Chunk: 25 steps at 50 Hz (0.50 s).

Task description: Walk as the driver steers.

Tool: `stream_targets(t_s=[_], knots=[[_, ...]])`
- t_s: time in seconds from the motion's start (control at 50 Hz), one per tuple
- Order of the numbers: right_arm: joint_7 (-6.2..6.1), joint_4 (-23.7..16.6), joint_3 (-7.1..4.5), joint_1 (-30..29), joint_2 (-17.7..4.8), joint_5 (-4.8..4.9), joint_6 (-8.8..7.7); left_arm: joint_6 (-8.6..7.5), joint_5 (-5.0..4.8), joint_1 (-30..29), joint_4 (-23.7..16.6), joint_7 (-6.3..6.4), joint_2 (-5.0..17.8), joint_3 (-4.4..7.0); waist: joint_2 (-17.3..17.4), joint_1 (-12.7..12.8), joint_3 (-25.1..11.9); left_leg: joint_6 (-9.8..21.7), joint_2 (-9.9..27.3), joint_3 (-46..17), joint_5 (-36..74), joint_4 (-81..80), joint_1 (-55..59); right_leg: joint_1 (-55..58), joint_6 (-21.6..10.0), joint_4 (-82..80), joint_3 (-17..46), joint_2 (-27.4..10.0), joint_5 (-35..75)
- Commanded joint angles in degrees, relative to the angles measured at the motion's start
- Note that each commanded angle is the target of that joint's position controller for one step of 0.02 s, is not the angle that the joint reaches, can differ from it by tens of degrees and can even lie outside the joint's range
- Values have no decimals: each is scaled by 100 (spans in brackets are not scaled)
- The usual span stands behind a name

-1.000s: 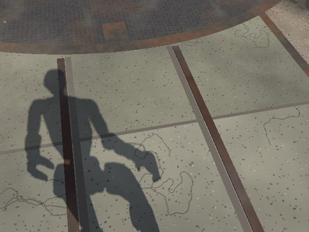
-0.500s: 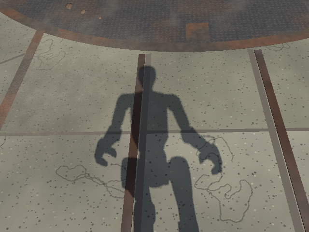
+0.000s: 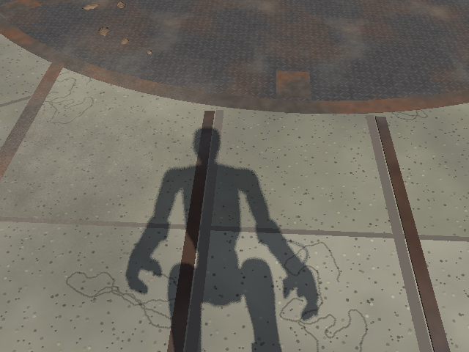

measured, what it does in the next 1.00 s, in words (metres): walks ahead: right foot, then left foot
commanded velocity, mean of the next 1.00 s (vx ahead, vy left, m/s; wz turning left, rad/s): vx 0.45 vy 0.00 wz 0.01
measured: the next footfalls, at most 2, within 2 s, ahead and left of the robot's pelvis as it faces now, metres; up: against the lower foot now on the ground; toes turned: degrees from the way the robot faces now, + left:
right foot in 0.08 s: +0.09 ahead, -0.11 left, +0.00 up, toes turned -2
left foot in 0.58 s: +0.43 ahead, +0.06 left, +0.00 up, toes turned +3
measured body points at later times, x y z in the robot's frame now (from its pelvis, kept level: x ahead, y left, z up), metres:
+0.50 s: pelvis +0.20 -0.03 -0.01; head +0.24 -0.04 +0.44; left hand +0.13 +0.21 -0.15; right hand +0.40 -0.26 -0.12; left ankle +0.37 +0.07 -0.71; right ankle +0.05 -0.11 -0.75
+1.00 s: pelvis +0.49 -0.01 +0.00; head +0.51 +0.00 +0.45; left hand +0.66 +0.22 -0.13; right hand +0.42 -0.25 -0.15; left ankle +0.39 +0.05 -0.75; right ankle +0.66 -0.15 -0.70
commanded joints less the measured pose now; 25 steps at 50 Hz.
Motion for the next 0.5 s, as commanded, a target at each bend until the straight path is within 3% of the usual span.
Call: stream_targets(t_s=[0.02,0.06,0.08,0.1,0.12,0.14,0.16,0.18,0.22,0.28,0.36,0.42,0.5], knots=[[11,-156,-258,-95,-978,31,-168,-173,-32,-587,-504,-34,338,82,802,-43,566,1008,1346,-1274,-754,-952,-277,-424,-26,-548,-78,-56,235],[38,-172,-279,-347,-995,91,-174,-188,-38,97,-239,6,276,103,581,374,471,795,1136,-892,-591,-481,-1285,1156,-61,-1422,-315,149,988],[36,-168,-244,-329,-866,60,-198,-222,-25,666,-13,63,425,169,273,600,296,654,923,-691,-471,87,-1920,2164,-63,-1571,-142,179,876],[58,-287,-138,-483,-532,23,-244,-285,41,1409,139,148,815,273,-641,974,-6,415,424,-102,-537,1604,-2591,2981,-218,-2257,1151,-807,-162],[75,-549,-63,-580,-288,51,-285,-289,16,1947,240,150,1590,449,-1861,1059,-188,243,-293,504,-1586,3225,-3635,3155,-818,-3286,3751,-2185,-1948],[61,-468,-176,-589,-760,-59,-244,-262,6,1590,236,135,1182,351,-851,722,328,358,38,-30,-1520,4102,-3836,2461,-1019,-3343,3966,-2304,-2324],[134,-398,-181,-534,-737,-49,-258,-283,-25,1019,69,105,884,264,-439,406,676,421,304,-97,-940,4288,-3853,2021,-967,-3304,3435,-2061,-1957],[201,-302,-160,-435,-678,-27,-278,-324,-24,678,-12,84,650,203,-294,233,715,381,489,-11,-481,4213,-3687,1808,-842,-3359,2853,-1760,-1217],[268,-195,-129,-410,-592,-105,-250,-423,-43,616,25,100,499,134,-357,153,533,216,637,224,72,4118,-3453,1796,-699,-3410,1977,-1356,314],[313,-273,-92,-732,-483,-111,-185,-498,-102,1077,317,97,458,102,-383,179,435,14,668,502,436,4074,-3697,2032,-739,-3307,1301,-1193,2225],[331,-602,-5,-1646,-326,-99,-157,-483,-115,1402,578,112,350,46,-359,315,622,-175,615,801,874,3233,-3929,1964,-773,-3329,799,-1022,3245],[337,-799,82,-2202,-189,-52,-176,-495,-102,1511,722,136,357,29,-421,410,718,-137,468,993,1289,2200,-3454,1809,-743,-3344,570,-977,3655],[261,-889,52,-2217,-314,-27,-205,-503,-89,1446,883,180,452,41,-423,249,665,203,272,1035,1249,1489,-2782,2182,-667,-3067,501,-1241,4781]])
Velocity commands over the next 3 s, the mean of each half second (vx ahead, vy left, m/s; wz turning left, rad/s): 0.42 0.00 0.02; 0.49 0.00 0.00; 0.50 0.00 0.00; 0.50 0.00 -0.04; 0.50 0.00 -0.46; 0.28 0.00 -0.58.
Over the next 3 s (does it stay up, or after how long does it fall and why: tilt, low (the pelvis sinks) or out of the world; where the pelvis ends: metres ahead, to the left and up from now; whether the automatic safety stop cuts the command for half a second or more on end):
stays up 1.51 -0.09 -0.01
